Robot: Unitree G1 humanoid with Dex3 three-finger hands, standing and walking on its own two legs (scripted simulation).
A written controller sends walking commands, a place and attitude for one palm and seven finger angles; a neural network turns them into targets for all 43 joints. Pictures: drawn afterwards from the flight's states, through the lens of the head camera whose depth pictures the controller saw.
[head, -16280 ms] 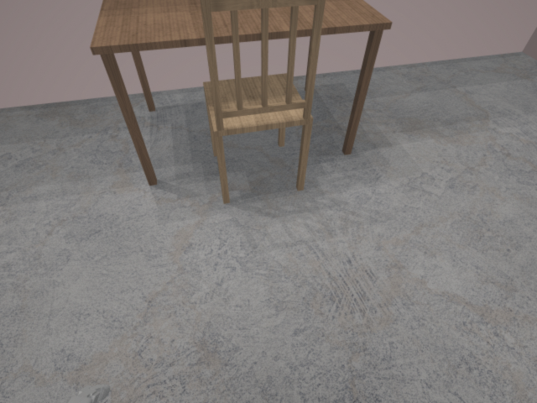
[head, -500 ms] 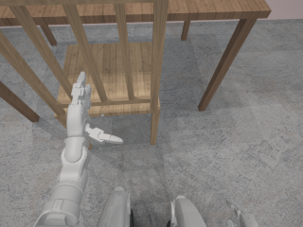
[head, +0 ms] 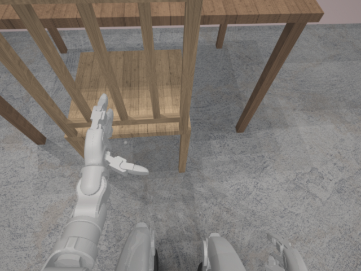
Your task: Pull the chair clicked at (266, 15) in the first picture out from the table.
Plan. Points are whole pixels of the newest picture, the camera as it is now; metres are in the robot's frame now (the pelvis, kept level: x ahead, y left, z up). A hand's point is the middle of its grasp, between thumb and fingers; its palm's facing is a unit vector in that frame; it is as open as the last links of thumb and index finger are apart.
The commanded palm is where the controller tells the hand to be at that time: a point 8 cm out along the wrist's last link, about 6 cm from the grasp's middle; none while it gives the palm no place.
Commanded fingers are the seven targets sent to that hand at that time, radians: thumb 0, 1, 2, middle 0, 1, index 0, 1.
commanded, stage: aim the fingers beside a spindle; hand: left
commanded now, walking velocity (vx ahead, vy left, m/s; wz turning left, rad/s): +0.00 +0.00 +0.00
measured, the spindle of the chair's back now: (109, 76) +0.54 +0.17 +0.06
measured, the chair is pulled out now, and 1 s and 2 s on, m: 0.00 0.00 0.00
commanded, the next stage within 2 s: push the fingers through the gap in 1.38 s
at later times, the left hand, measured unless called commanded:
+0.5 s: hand (121, 136) +0.39 +0.13 +0.03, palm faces +0.07 -1.00 -0.05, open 16.9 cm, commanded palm +0.36 +0.19 +0.02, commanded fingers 0.00 -0.50 0.30 -0.06 -0.08 -0.06 -0.08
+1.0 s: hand (124, 138) +0.39 +0.13 +0.02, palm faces +0.07 -1.00 -0.04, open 16.9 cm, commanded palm +0.37 +0.18 +0.02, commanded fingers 0.00 -0.50 0.30 -0.06 -0.08 -0.06 -0.08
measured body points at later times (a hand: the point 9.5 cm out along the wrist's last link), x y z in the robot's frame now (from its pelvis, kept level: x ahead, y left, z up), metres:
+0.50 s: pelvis +0.00 +0.00 +0.00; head +0.12 +0.00 +0.44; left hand +0.39 +0.19 +0.03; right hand +0.13 -0.25 -0.12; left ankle +0.06 +0.12 -0.62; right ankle +0.00 -0.12 -0.62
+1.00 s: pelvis +0.01 +0.00 +0.00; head +0.12 +0.00 +0.44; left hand +0.38 +0.18 +0.02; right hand +0.13 -0.25 -0.12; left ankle +0.06 +0.12 -0.62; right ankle +0.00 -0.12 -0.62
